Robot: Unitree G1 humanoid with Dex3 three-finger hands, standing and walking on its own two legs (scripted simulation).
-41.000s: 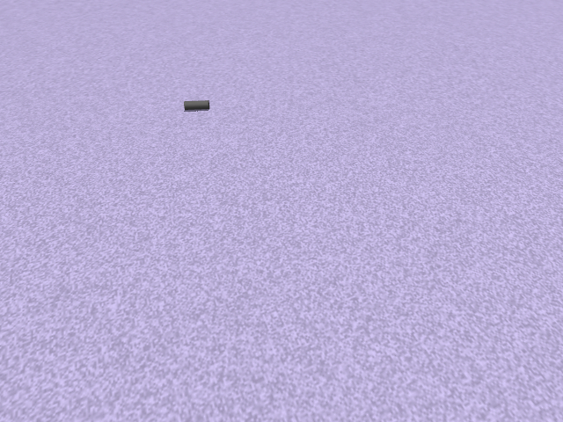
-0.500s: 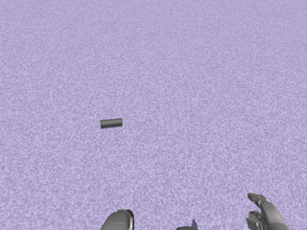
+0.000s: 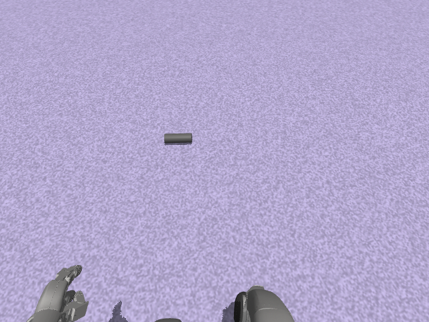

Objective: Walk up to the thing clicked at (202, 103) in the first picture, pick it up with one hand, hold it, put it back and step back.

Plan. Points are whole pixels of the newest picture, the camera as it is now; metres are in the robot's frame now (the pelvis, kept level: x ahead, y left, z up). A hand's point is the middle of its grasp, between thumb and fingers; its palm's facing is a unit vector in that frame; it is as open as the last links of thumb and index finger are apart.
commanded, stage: step back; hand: left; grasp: from above
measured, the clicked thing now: (178, 138) +1.05 +0.18 -0.72
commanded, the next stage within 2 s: stand in 1.18 s
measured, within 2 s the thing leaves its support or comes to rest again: neither
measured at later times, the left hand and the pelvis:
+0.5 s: hand out of the picture -0.08 +0.29 -0.11, palm faces -0.04 -0.90 -0.43, open 7.4 cm; pelvis -0.09 +0.01 +0.02, yaw -5 degrees
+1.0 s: hand out of the picture +0.07 +0.30 -0.14, palm faces -0.11 -0.92 -0.37, open 7.4 cm; pelvis -0.03 +0.03 +0.01, yaw -6 degrees
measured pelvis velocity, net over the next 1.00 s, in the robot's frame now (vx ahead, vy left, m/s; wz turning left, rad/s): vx -0.03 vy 0.03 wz -0.10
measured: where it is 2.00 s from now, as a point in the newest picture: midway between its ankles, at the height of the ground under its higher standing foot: outside the picture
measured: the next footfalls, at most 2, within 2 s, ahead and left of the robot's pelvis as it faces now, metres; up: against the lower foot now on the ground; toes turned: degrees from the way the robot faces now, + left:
right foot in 0.30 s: -0.09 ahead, -0.11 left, +0.00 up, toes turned -3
left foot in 0.64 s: +0.02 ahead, +0.16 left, +0.00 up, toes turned -4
